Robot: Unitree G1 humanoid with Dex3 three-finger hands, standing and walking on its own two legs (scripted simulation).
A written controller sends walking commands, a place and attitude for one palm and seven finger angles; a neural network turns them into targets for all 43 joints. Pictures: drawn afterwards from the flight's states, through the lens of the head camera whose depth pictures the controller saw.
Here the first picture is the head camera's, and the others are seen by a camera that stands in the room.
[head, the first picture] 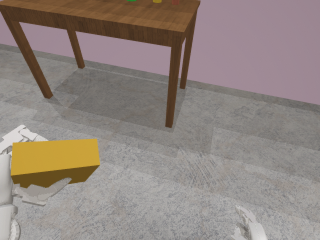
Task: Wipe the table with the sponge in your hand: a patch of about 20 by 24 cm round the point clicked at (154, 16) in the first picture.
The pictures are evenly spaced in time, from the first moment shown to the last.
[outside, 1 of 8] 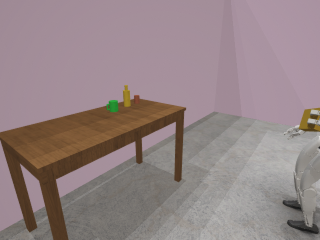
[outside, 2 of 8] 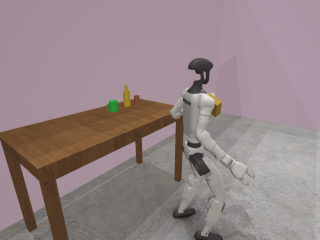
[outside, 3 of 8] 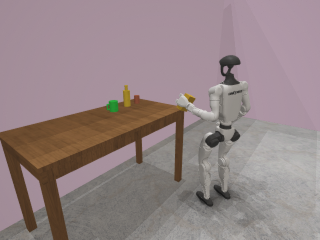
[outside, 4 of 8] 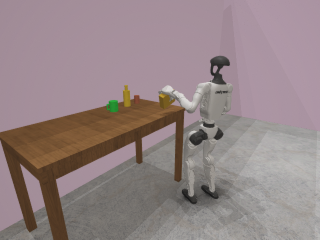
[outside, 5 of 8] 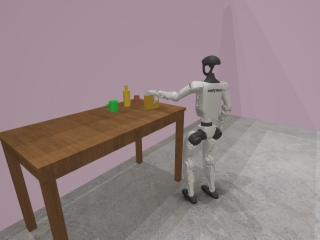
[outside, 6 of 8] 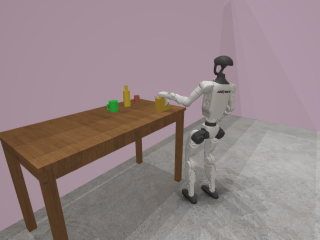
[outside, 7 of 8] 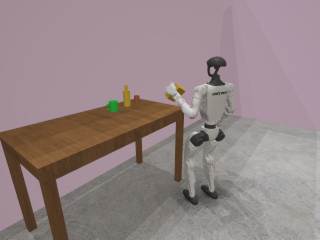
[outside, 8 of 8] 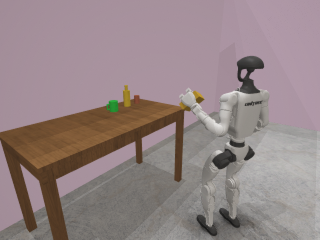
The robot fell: no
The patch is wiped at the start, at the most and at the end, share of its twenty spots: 0.00 0.85 0.85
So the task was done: no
